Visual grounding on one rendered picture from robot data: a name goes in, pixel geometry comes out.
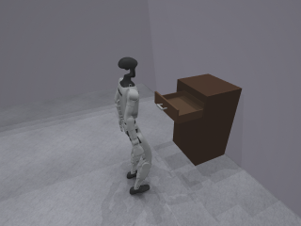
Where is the robot torso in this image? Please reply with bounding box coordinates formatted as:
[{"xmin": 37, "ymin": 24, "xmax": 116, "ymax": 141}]
[{"xmin": 118, "ymin": 83, "xmax": 140, "ymax": 137}]

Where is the robot left foot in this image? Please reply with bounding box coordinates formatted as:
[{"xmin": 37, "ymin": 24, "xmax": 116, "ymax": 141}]
[{"xmin": 126, "ymin": 170, "xmax": 137, "ymax": 179}]

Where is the left robot upper arm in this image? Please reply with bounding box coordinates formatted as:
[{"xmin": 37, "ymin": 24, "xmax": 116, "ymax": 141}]
[{"xmin": 114, "ymin": 77, "xmax": 123, "ymax": 105}]

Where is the right robot hand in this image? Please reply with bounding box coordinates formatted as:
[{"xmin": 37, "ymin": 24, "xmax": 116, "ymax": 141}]
[{"xmin": 133, "ymin": 145, "xmax": 146, "ymax": 163}]

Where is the robot left forearm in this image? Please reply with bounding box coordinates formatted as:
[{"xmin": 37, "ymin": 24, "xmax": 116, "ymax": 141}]
[{"xmin": 115, "ymin": 102, "xmax": 124, "ymax": 120}]

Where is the cabinet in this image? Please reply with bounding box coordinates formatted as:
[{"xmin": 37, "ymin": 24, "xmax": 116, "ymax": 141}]
[{"xmin": 172, "ymin": 73, "xmax": 242, "ymax": 166}]

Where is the drawer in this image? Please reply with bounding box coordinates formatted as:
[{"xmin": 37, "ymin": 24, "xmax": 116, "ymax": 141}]
[{"xmin": 154, "ymin": 90, "xmax": 204, "ymax": 124}]

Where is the right robot upper arm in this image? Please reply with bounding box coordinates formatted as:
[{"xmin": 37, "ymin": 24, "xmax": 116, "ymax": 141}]
[{"xmin": 123, "ymin": 88, "xmax": 139, "ymax": 123}]

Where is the left robot hand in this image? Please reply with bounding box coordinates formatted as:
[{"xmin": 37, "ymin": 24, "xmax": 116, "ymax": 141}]
[{"xmin": 119, "ymin": 119, "xmax": 124, "ymax": 132}]

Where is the robot right forearm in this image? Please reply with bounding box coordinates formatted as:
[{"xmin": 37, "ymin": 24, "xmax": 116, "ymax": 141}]
[{"xmin": 126, "ymin": 118, "xmax": 140, "ymax": 148}]

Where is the handle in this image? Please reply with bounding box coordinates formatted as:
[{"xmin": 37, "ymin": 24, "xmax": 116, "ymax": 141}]
[{"xmin": 156, "ymin": 104, "xmax": 167, "ymax": 111}]

